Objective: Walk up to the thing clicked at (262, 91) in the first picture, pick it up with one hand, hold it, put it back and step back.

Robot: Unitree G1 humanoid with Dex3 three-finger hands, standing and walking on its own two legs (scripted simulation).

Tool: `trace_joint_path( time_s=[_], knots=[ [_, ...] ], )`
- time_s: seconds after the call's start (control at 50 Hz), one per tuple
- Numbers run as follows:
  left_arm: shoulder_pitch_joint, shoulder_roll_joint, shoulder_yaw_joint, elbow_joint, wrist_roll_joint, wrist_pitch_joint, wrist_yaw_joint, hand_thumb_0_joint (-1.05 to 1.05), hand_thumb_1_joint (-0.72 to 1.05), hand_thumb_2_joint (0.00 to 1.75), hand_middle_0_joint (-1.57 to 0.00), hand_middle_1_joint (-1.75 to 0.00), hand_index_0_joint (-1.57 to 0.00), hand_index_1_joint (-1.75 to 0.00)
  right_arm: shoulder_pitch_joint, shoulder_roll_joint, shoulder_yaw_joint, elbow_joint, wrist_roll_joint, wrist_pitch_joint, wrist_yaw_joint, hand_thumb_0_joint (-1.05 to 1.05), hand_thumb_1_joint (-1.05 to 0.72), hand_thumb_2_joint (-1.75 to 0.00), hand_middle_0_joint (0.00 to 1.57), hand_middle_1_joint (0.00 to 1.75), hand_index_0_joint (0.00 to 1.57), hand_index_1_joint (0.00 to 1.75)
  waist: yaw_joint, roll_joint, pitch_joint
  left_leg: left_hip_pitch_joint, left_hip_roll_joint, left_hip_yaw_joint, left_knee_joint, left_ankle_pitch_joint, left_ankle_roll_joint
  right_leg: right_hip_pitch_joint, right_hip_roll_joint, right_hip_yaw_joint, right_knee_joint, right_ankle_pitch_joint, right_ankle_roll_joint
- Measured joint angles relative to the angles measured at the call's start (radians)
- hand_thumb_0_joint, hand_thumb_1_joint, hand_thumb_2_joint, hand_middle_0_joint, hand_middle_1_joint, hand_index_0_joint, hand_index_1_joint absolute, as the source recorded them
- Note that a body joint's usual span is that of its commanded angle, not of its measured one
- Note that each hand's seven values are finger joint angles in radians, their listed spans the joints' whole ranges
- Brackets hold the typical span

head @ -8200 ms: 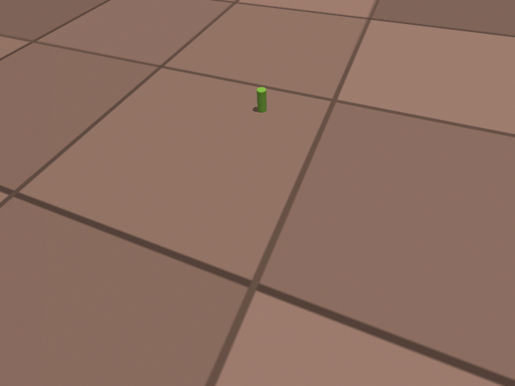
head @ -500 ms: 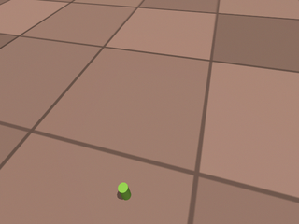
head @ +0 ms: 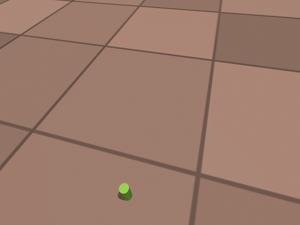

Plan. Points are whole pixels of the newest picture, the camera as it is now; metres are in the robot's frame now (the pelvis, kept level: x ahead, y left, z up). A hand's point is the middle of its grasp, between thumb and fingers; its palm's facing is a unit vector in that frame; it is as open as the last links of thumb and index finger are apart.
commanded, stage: stand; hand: left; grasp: from the side
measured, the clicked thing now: (125, 192) +0.40 +0.22 -0.71
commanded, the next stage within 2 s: go down in 0.08 s
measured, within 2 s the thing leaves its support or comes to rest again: neither
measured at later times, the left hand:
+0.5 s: hand out of the picture +0.15 +0.26 -0.16, palm faces +0.03 -0.93 -0.36, open 12.9 cm
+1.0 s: hand out of the picture +0.13 +0.28 -0.19, palm faces +0.05 -0.94 -0.33, open 17.4 cm
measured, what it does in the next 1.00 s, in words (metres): lowers itself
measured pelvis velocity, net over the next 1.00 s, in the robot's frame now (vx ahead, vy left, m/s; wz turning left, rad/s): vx -0.01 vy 0.03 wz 0.03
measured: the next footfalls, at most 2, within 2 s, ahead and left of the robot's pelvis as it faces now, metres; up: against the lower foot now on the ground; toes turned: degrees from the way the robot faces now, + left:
none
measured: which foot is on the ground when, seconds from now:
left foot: down 0.00-1.00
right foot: down 0.00-1.00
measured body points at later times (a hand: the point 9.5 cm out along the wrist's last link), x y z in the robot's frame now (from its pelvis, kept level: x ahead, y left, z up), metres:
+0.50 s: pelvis -0.01 +0.01 -0.02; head +0.05 +0.01 +0.43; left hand +0.14 +0.31 -0.13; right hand +0.08 -0.25 -0.14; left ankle -0.02 +0.14 -0.75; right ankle -0.01 -0.11 -0.75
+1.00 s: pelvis -0.01 +0.03 -0.07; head +0.06 +0.04 +0.38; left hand +0.13 +0.33 -0.17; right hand +0.16 -0.23 -0.15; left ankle -0.02 +0.14 -0.75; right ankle -0.01 -0.11 -0.75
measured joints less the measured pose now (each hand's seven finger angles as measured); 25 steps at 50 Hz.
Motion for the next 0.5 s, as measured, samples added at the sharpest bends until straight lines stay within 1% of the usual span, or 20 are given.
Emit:
trace_joint_path(
  time_s=[0.2, 0.22, 0.24, 0.26, 0.3, 0.34, 0.4, 0.44, 0.5],
  knots=[
    [0.001, 0.000, 0.001, -0.002, 0.001, -0.002, 0.001, 0.01, 0.90, 0.90, -0.21, -0.30, -0.21, -0.30, 0.000, -0.001, -0.001, -0.005, 0.000, 0.001, 0.000, 0.01, -0.90, -0.90, 0.20, 0.30, 0.21, 0.30, -0.002, -0.001, -0.001, 0.003, 0.001, 0.000, 0.002, -0.003, 0.000, 0.005, 0.001, 0.000, -0.002, -0.001, 0.000],
    [0.007, -0.003, 0.006, -0.027, -0.009, 0.002, 0.006, 0.01, 0.89, 0.89, -0.21, -0.29, -0.21, -0.30, 0.015, 0.000, 0.000, -0.042, 0.016, 0.005, -0.007, 0.01, -0.91, -0.90, 0.20, 0.30, 0.21, 0.30, -0.006, -0.001, -0.006, -0.018, 0.000, -0.005, 0.017, -0.008, 0.002, -0.013, -0.001, -0.004, 0.011, -0.006, 0.000],
    [-0.003, -0.011, 0.015, -0.053, -0.018, -0.003, 0.012, 0.01, 0.88, 0.88, -0.21, -0.28, -0.21, -0.28, 0.037, 0.002, -0.002, -0.093, 0.033, -0.004, -0.018, 0.01, -0.91, -0.90, 0.20, 0.30, 0.21, 0.30, -0.008, 0.000, -0.002, -0.045, -0.002, -0.013, 0.040, -0.014, 0.006, -0.036, -0.004, -0.011, 0.031, -0.014, 0.000],
    [-0.027, -0.021, 0.031, -0.061, -0.018, -0.011, 0.013, 0.01, 0.86, 0.86, -0.20, -0.26, -0.20, -0.26, 0.054, 0.007, -0.004, -0.138, 0.045, -0.015, -0.026, 0.01, -0.92, -0.90, 0.20, 0.30, 0.21, 0.30, -0.007, 0.001, 0.006, -0.070, -0.004, -0.019, 0.061, -0.019, 0.008, -0.058, -0.008, -0.017, 0.051, -0.021, 0.000],
    [-0.089, -0.031, 0.067, -0.052, -0.001, -0.013, 0.006, 0.01, 0.80, 0.80, -0.18, -0.22, -0.17, -0.22, 0.075, 0.023, -0.010, -0.205, 0.054, -0.025, -0.034, 0.01, -0.93, -0.91, 0.20, 0.30, 0.20, 0.30, -0.008, 0.000, 0.011, -0.132, -0.006, -0.029, 0.106, -0.029, 0.010, -0.115, -0.012, -0.025, 0.093, -0.033, 0.000],
    [-0.142, -0.028, 0.105, -0.045, 0.031, -0.012, -0.009, 0.01, 0.71, 0.71, -0.14, -0.18, -0.14, -0.18, 0.086, 0.047, -0.018, -0.254, 0.049, -0.028, -0.035, 0.01, -0.94, -0.91, 0.20, 0.30, 0.20, 0.30, -0.009, -0.008, 0.010, -0.194, -0.006, -0.031, 0.151, -0.041, 0.010, -0.177, -0.015, -0.025, 0.141, -0.047, -0.001],
    [-0.159, -0.019, 0.147, -0.088, 0.066, 0.002, -0.022, 0.01, 0.55, 0.55, -0.11, -0.13, -0.10, -0.14, 0.108, 0.081, -0.026, -0.316, 0.043, -0.031, -0.033, 0.01, -0.95, -0.91, 0.20, 0.30, 0.20, 0.30, -0.015, -0.018, -0.003, -0.262, -0.006, -0.028, 0.207, -0.063, 0.010, -0.249, -0.018, -0.019, 0.201, -0.068, -0.002],
    [-0.142, -0.019, 0.162, -0.137, 0.076, 0.024, -0.020, 0.01, 0.44, 0.45, -0.09, -0.11, -0.09, -0.11, 0.125, 0.097, -0.029, -0.347, 0.044, -0.031, -0.033, 0.01, -0.94, -0.91, 0.20, 0.30, 0.20, 0.30, -0.020, -0.019, -0.013, -0.285, -0.006, -0.026, 0.230, -0.075, 0.012, -0.272, -0.019, -0.016, 0.221, -0.078, 0.000],
    [-0.106, -0.020, 0.168, -0.203, 0.077, 0.069, -0.017, 0.01, 0.26, 0.32, -0.08, -0.09, -0.08, -0.09, 0.147, 0.109, -0.028, -0.385, 0.045, -0.030, -0.033, 0.01, -0.93, -0.90, 0.20, 0.30, 0.21, 0.30, -0.027, -0.013, -0.030, -0.312, -0.007, -0.025, 0.263, -0.094, 0.016, -0.295, -0.022, -0.014, 0.246, -0.092, 0.004]
  ],
)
